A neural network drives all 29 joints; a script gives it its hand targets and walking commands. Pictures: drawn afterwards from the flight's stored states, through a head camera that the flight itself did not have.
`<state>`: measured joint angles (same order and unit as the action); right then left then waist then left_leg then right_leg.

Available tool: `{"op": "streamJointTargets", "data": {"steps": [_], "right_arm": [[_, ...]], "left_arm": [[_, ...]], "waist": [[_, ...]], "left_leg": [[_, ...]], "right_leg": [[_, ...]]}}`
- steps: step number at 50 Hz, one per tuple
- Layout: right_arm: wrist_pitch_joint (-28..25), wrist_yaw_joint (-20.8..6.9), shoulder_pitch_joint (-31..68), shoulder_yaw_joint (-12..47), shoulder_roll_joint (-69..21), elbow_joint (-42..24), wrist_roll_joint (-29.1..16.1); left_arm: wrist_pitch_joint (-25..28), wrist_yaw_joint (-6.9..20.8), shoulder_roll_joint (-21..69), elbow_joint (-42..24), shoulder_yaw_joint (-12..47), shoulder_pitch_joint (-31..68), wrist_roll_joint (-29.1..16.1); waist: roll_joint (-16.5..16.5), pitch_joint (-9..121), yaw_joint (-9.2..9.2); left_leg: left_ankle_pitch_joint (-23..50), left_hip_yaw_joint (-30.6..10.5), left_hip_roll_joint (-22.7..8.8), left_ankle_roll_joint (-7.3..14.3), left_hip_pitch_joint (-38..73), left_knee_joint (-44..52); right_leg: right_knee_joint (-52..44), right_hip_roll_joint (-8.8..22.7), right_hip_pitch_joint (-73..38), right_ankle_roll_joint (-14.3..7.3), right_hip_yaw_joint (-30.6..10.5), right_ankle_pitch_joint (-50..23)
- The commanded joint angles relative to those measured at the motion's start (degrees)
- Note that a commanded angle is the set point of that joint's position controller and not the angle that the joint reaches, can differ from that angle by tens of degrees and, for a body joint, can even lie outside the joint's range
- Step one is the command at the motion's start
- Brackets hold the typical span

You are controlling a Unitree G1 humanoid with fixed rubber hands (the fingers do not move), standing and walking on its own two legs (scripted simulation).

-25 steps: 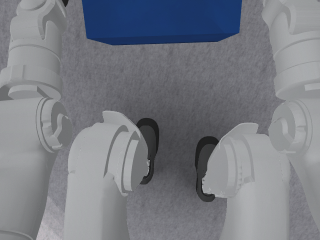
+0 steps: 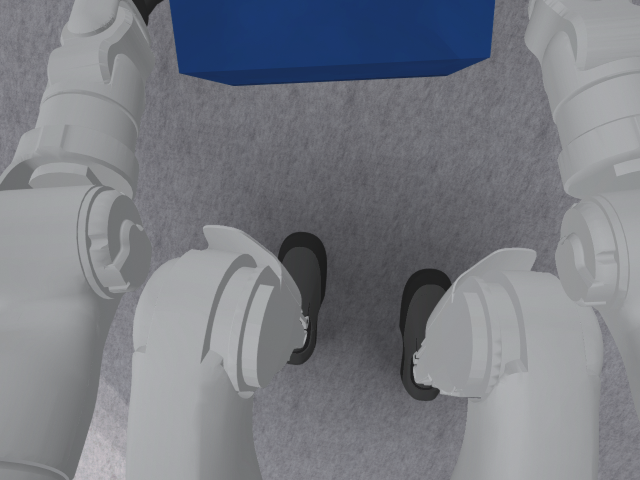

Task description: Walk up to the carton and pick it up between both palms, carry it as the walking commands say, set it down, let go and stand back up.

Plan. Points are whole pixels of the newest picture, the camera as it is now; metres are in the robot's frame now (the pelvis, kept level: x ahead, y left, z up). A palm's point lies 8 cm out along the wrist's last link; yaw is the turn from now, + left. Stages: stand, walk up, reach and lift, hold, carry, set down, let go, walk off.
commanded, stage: set down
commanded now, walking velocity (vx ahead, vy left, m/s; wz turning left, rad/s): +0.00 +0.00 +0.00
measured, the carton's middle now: out of the picture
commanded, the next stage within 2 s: let go in 1.90 s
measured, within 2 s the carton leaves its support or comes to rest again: neither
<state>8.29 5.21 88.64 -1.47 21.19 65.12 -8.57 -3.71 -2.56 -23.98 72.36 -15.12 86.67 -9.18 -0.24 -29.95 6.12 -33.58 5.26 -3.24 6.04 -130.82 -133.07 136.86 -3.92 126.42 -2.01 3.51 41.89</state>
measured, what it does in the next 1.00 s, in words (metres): rises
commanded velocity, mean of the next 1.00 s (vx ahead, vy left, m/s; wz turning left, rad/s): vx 0.00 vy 0.00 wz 0.00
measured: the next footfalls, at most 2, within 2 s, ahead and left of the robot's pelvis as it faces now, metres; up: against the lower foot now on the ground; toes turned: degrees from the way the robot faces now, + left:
none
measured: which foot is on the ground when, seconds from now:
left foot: down 0.00-1.00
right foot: down 0.00-1.00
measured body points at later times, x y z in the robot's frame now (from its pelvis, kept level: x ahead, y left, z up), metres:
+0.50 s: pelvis -0.01 +0.01 +0.00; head +0.37 +0.04 +0.22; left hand +0.52 +0.31 -0.17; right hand +0.59 -0.12 -0.17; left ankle +0.11 +0.09 -0.30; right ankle +0.08 -0.10 -0.30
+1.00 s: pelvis -0.02 +0.01 +0.10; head +0.36 +0.06 +0.32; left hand +0.53 +0.33 -0.03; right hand +0.61 -0.12 -0.03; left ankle +0.11 +0.10 -0.30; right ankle +0.08 -0.10 -0.30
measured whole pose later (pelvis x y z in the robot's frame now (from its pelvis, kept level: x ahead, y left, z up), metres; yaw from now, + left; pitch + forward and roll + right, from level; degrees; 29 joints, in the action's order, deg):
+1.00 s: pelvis -0.02 +0.01 +0.10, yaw +0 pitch +32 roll -3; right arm 23.3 4.5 90.3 -7.9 29.4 45.6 -10.4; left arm -22.5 -2.8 -30.2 39.3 -14.8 83.8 -12.8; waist 1.6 -30.1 6.9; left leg -28.3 2.7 -0.3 5.0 -117.8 -113.7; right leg 116.1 -2.5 112.9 -1.4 3.8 35.8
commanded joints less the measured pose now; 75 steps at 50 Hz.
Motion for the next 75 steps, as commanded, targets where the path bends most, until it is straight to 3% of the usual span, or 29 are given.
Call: {"op": "streamJointTargets", "data": {"steps": [1,6,7,11,14,18,20,21,22,23,25,29,33,40,42,43,44,45,47,48,50,51,57,61,63,64,68,69,75], "right_arm": [[-2.3,1.4,22.2,1.2,10.0,-12.3,-2.4],[-1.7,0.6,19.6,0.2,11.7,-8.7,-1.0],[-1.4,0.5,20.1,-1.2,12.7,-8.4,-1.5],[-1.4,-0.9,19.5,-0.9,12.3,-8.4,-2.7],[-1.3,-1.7,17.6,0.4,11.1,-5.7,-4.6],[-1.3,-0.9,22.5,-2.4,16.8,-14.5,-4.5],[0.0,-0.4,18.6,-3.6,18.1,-10.2,-3.9],[0.1,-0.1,18.8,-2.9,17.4,-14.4,-3.7],[0.4,0.3,21.4,-2.0,18.2,-17.9,-4.4],[1.1,0.5,21.9,-1.2,17.6,-18.3,-4.6],[2.5,1.2,22.8,-1.4,18.5,-21.5,-4.6],[5.7,1.6,20.6,-4.1,19.9,-19.1,-4.8],[8.0,1.0,19.1,-2.8,18.2,-20.8,-5.2],[10.4,-0.4,21.3,-6.2,19.9,-24.9,-3.4],[11.4,-0.5,21.0,-6.2,19.6,-27.1,-3.6],[11.7,-0.4,20.1,-8.7,21.9,-26.4,-1.4],[12.5,-0.4,20.6,-8.1,20.6,-25.2,-2.4],[12.8,-0.4,20.3,-10.5,23.2,-28.5,-0.1],[14.0,-0.4,21.9,-8.9,21.8,-31.6,-1.3],[14.9,-0.6,21.9,-10.6,22.7,-30.5,-1.2],[16.0,-1.7,20.7,-8.4,21.7,-27.7,-1.4],[16.5,-2.1,21.7,-9.5,21.5,-29.8,-1.7],[17.8,-3.7,21.3,-10.1,21.0,-28.0,-1.5],[17.4,-3.9,23.5,-10.0,22.5,-34.7,-0.7],[17.9,-3.7,20.3,-12.2,22.8,-33.6,-0.8],[18.1,-4.0,20.8,-11.2,21.8,-25.3,-0.3],[18.8,-4.1,22.5,-9.8,21.4,-32.5,-2.3],[18.7,-4.6,22.3,-11.4,22.6,-29.5,-1.6],[18.2,-4.5,21.4,-12.4,24.0,-28.7,0.8]], "left_arm": [[3.1,-1.8,-14.3,-7.1,-2.5,14.5,-1.8],[1.9,-0.6,-12.2,-7.0,0.8,16.0,-4.4],[1.9,-0.8,-14.8,-5.8,-1.4,15.3,-1.7],[1.9,-0.8,-12.3,-9.8,3.2,16.3,-4.5],[1.7,-0.8,-14.1,-9.1,2.5,15.0,-4.4],[-0.2,-1.6,-15.4,-16.2,3.8,16.4,-5.7],[-1.2,-1.9,-16.4,-15.6,2.6,15.9,-4.4],[-1.5,-2.3,-16.5,-20.9,2.3,16.4,-6.5],[-2.2,-2.4,-17.3,-21.1,2.0,16.7,-6.0],[-3.0,-2.5,-18.8,-23.2,0.5,16.7,-7.3],[-4.8,-2.5,-19.3,-24.7,0.0,14.7,-7.7],[-7.6,-3.0,-20.2,-28.4,0.6,16.2,-4.5],[-10.4,-1.8,-21.3,-30.4,-2.0,14.7,-3.8],[-13.8,-0.3,-17.3,-35.2,1.4,15.1,-5.4],[-14.7,-0.1,-21.2,-38.8,-1.9,15.0,-3.8],[-15.6,-0.1,-18.6,-40.3,0.6,15.4,-5.9],[-15.7,0.0,-21.5,-42.8,-1.6,17.4,-4.1],[-16.5,-0.1,-21.0,-42.8,-2.1,14.7,-3.2],[-17.8,-0.6,-21.9,-45.8,-3.5,16.6,-2.7],[-18.8,-0.5,-22.2,-46.5,-1.9,16.0,-3.4],[-20.6,0.1,-20.9,-41.7,-3.0,11.7,-2.4],[-21.4,0.2,-19.2,-43.1,-1.2,13.5,-4.0],[-22.8,0.3,-19.8,-43.9,-2.8,15.0,-1.4],[-22.5,0.6,-19.4,-49.3,-3.3,18.8,-4.0],[-22.7,0.0,-21.7,-48.8,-5.3,14.1,-1.6],[-23.0,0.3,-20.1,-40.9,-2.7,15.4,-2.9],[-23.6,-0.4,-22.1,-49.5,-4.1,17.1,-0.5],[-24.0,-0.3,-20.8,-44.4,-3.0,16.7,-0.9],[-23.7,0.0,-20.1,-42.6,-3.1,16.2,-2.3]], "waist": [[8.0,73.3,6.68],[8.3,66.7,0.66],[5.9,64.2,3.23],[5.2,70.1,1.39],[5.4,68.9,3.44],[1.7,82.0,2.68],[0.4,83.8,2.43],[3.3,89.6,1.82],[2.4,93.7,3.63],[6.9,95.3,4.16],[8.2,100.5,4.47],[1.6,99.2,5.33],[4.1,100.5,5.64],[-1.0,106.4,2.41],[1.6,112.4,4.74],[3.1,112.9,-0.41],[0.7,110.3,3.12],[1.4,114.4,1.01],[0.4,117.8,3.92],[-1.2,118.5,2.05],[3.3,115.0,3.20],[2.3,117.6,1.18],[-1.0,116.9,3.67],[2.9,124.3,1.05],[1.4,127.5,3.37],[1.7,115.8,1.47],[-0.3,126.2,4.67],[-0.6,123.1,2.29],[1.7,123.6,1.37]], "left_leg": [[38.8,-9.8,2.9,-3.6,44.1,6.8],[30.2,-9.6,2.4,-4.1,41.0,8.5],[30.4,-10.1,1.9,-4.0,42.7,8.5],[34.9,-11.9,1.6,-4.1,50.0,9.3],[33.8,-11.3,1.2,-3.9,50.8,9.2],[42.6,-13.2,1.6,-4.6,65.8,10.3],[40.2,-13.1,1.6,-5.0,69.7,10.3],[44.1,-13.3,2.2,-4.3,71.2,10.9],[44.2,-11.7,2.2,-4.6,72.1,10.3],[42.7,-11.7,2.7,-3.8,70.1,12.0],[40.7,-10.2,2.9,-3.5,68.5,13.2],[36.4,-10.4,2.8,-3.9,73.0,15.8],[31.3,-7.4,3.1,-3.6,65.6,19.1],[37.2,-8.2,4.1,-4.1,74.2,23.1],[37.9,-8.3,3.9,-3.7,76.1,24.5],[37.8,-9.0,4.5,-4.2,75.7,25.8],[36.8,-8.5,4.3,-4.1,75.3,26.1],[39.0,-9.1,4.7,-4.4,78.6,27.7],[38.2,-7.8,4.9,-4.4,78.9,29.0],[39.1,-8.8,4.7,-4.8,83.0,30.9],[34.3,-9.3,4.6,-4.5,80.2,34.7],[35.7,-9.2,4.5,-4.7,82.6,34.8],[40.1,-10.2,4.8,-5.3,91.2,39.7],[42.2,-9.7,5.3,-5.4,95.0,42.0],[46.5,-10.6,4.9,-5.5,101.1,45.0],[38.8,-10.3,4.5,-5.6,94.2,47.1],[43.5,-11.4,4.0,-5.9,108.8,51.2],[42.2,-11.8,3.8,-5.9,109.2,51.7],[45.0,-11.5,4.1,-6.7,110.7,57.6]], "right_leg": [[-11.2,1.3,-22.1,3.1,-7.5,-29.1],[-13.3,1.8,-19.7,2.5,-6.1,-21.6],[-12.5,1.5,-14.6,2.4,-6.1,-19.0],[-11.9,1.6,-13.7,2.2,-4.3,-19.2],[-12.1,1.9,-12.2,2.1,-4.1,-17.3],[-12.0,1.3,-11.4,1.9,-2.0,-17.0],[-13.9,1.9,-8.9,1.7,-2.4,-13.8],[-14.1,1.4,-13.4,1.7,-1.9,-16.5],[-14.7,1.3,-15.3,1.3,-2.4,-17.6],[-14.7,1.3,-18.6,1.9,-1.3,-17.4],[-16.1,1.3,-24.7,1.5,-1.4,-19.4],[-18.1,0.8,-18.2,0.6,-2.0,-14.0],[-22.6,0.7,-27.5,0.5,-2.8,-15.4],[-27.4,-0.8,-29.6,-0.2,-2.6,-18.2],[-28.5,-0.7,-33.0,0.5,-2.7,-19.3],[-29.3,-1.2,-34.7,0.3,-1.1,-20.5],[-31.0,-0.8,-32.5,0.1,-3.7,-18.8],[-31.5,-1.6,-34.2,0.5,-2.3,-19.3],[-33.6,-1.4,-39.6,0.3,-3.5,-20.8],[-34.5,-1.9,-37.4,0.6,-2.5,-20.1],[-37.0,-1.6,-39.2,1.2,-1.7,-17.7],[-37.6,-1.5,-38.9,1.1,-1.4,-18.8],[-43.2,-1.7,-36.5,1.3,-2.0,-18.6],[-46.7,-2.1,-44.2,1.5,-2.1,-21.6],[-49.1,-2.2,-46.0,1.9,-3.0,-23.4],[-50.7,-1.7,-42.6,1.6,-2.2,-18.4],[-54.7,-2.0,-44.9,2.6,-2.9,-20.1],[-56.1,-1.9,-43.0,2.0,-2.3,-18.1],[-62.6,-2.0,-51.5,2.4,-2.9,-21.5]]}}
